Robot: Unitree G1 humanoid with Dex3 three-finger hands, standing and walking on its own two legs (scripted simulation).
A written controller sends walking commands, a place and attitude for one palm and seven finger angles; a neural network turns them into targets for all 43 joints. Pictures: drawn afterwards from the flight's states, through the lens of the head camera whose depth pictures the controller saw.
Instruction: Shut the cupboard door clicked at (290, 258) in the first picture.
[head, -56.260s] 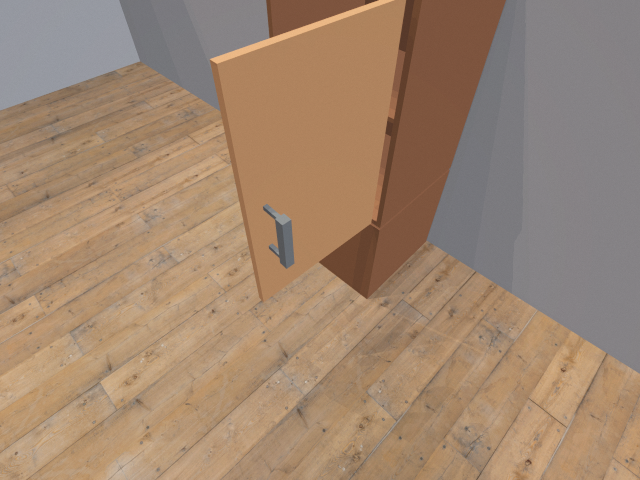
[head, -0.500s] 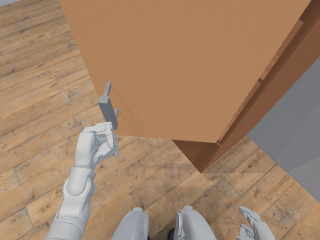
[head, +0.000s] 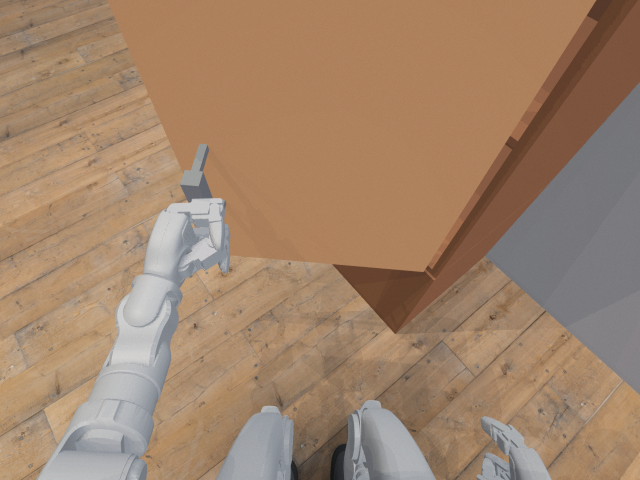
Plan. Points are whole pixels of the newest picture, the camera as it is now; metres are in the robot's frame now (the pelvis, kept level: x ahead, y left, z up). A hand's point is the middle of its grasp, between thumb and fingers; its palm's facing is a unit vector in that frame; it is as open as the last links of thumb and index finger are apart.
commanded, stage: push the door shut along its arc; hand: left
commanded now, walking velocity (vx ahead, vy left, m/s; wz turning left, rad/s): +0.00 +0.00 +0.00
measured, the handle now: (208, 196) +0.47 +0.16 +0.02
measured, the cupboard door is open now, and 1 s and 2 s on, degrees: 46 32 20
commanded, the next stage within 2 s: pull the fist back off the door in 1.48 s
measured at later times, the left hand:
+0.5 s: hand (239, 212) +0.44 +0.12 +0.03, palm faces -0.27 -0.96 -0.04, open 3.1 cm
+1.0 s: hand (282, 171) +0.51 +0.07 +0.03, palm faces -0.40 -0.91 -0.04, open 3.1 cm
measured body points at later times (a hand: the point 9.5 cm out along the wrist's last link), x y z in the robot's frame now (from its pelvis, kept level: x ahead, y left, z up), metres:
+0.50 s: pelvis -0.01 +0.01 -0.01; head +0.12 +0.03 +0.42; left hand +0.45 +0.17 +0.03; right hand +0.07 -0.26 -0.12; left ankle +0.02 +0.08 -0.61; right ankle +0.05 -0.07 -0.61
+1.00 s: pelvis +0.00 +0.02 -0.02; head +0.15 +0.03 +0.40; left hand +0.52 +0.12 +0.04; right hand +0.01 -0.26 -0.13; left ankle +0.02 +0.08 -0.61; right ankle +0.05 -0.07 -0.61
